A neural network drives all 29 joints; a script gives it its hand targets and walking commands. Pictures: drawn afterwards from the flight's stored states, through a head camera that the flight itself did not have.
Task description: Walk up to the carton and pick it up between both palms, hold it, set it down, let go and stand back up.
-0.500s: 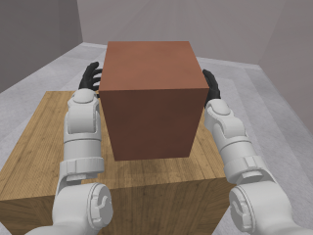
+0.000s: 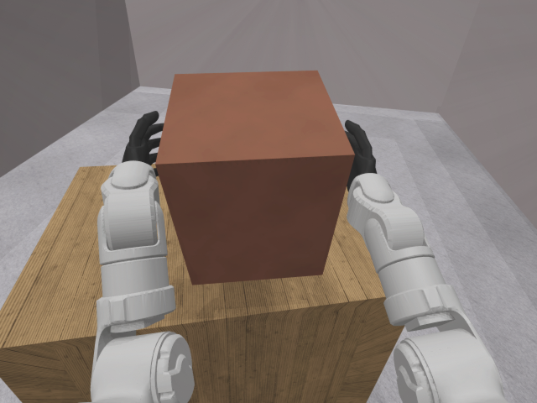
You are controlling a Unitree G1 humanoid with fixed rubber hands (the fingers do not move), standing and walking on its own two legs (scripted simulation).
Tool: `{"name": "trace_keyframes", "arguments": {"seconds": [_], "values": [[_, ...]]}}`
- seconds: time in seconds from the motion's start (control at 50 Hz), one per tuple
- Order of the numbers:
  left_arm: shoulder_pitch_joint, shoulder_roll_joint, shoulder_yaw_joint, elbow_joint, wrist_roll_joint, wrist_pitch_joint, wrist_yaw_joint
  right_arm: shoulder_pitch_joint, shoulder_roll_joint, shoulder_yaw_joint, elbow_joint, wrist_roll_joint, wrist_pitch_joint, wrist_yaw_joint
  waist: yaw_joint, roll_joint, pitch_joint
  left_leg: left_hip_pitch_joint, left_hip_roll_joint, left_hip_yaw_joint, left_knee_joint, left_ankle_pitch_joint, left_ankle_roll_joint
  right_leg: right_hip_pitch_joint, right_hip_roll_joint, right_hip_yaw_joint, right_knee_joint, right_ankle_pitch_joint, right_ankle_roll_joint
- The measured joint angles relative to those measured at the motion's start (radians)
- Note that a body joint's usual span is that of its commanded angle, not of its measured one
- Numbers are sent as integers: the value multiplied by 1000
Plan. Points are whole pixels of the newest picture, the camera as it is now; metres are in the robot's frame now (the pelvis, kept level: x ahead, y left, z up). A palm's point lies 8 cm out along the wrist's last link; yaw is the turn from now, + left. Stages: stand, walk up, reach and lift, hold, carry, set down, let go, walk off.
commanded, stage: hold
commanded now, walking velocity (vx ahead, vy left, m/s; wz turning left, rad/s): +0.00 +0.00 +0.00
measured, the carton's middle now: (253, 180) +0.39 +0.01 +0.20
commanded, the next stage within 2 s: none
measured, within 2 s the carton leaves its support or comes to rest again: neither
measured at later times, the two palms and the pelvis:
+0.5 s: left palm (136, 149) +0.37 +0.17 +0.26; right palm (354, 142) +0.37 -0.13 +0.28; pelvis +0.00 -0.01 +0.00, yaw +1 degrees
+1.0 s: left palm (121, 171) +0.35 +0.18 +0.24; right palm (342, 159) +0.36 -0.12 +0.26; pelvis +0.01 -0.01 +0.00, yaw +1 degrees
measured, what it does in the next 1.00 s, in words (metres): stands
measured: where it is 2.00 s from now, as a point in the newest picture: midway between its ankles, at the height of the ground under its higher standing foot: outside the picture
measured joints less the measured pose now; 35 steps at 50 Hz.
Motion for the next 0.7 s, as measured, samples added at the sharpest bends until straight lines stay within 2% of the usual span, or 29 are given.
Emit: {"name": "trace_keyframes", "arguments": {"seconds": [0.14,0.28,0.36,0.44,0.56,0.7], "values": [[-141,29,55,182,18,-22,3,-124,12,-71,168,-70,-15,36,50,11,-24,-52,4,17,-27,41,12,-86,3,16,32,20,-5],[-227,78,71,345,-16,-78,22,-215,20,-133,294,-111,-47,41,68,-24,-62,-104,8,3,-19,40,12,-140,7,1,52,17,-8],[-252,104,65,404,-31,-92,27,-261,22,-163,359,-109,-55,40,56,-50,-77,-109,13,-7,-15,38,4,-138,13,-9,50,11,-13],[-238,117,35,397,-50,-85,33,-268,16,-156,369,-83,-55,36,29,-61,-92,-108,13,-19,-4,34,-17,-125,13,-21,46,-1,-17],[-170,90,19,328,-42,-70,31,-238,-15,-84,321,-16,-15,26,3,-26,-93,-81,6,-13,12,-3,-10,-81,5,-15,24,-15,-9],[-44,42,3,122,-54,-37,30,-111,-53,48,119,79,15,-18,-15,24,-84,-39,-3,-4,28,-41,1,-20,-4,-7,-3,-27,7]]}}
